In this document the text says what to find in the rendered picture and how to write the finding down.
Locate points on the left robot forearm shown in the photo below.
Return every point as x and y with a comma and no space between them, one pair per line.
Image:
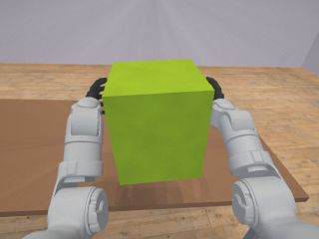
82,160

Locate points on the robot left hand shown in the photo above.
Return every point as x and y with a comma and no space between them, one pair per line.
95,89

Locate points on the robot right hand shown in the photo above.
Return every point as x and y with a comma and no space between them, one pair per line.
217,89

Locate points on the carton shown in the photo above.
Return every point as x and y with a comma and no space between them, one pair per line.
158,116

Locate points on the left robot upper arm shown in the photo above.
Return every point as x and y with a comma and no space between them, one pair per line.
76,213

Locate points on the table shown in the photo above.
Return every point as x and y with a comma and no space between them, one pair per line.
32,144

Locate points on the right robot forearm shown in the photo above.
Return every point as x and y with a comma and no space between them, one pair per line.
247,158

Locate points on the right robot upper arm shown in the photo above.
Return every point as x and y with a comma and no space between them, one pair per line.
266,205

